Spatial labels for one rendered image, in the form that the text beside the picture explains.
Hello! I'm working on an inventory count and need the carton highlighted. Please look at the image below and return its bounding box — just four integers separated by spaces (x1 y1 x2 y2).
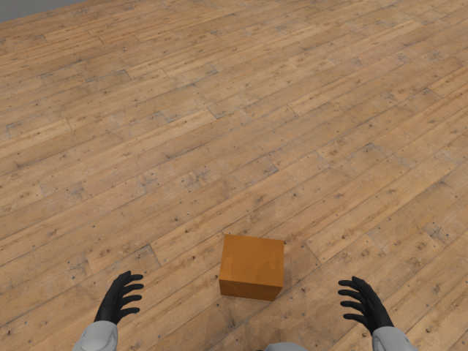
219 234 284 301

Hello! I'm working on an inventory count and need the left robot hand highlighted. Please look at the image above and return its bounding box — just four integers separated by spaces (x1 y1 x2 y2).
94 271 144 325

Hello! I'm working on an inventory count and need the left robot forearm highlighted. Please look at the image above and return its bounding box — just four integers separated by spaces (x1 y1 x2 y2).
72 320 118 351

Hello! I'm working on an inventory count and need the right robot hand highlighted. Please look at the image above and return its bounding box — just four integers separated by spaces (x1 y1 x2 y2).
338 276 394 337

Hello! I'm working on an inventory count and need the right robot forearm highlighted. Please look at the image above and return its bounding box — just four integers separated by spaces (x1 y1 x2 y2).
372 326 419 351

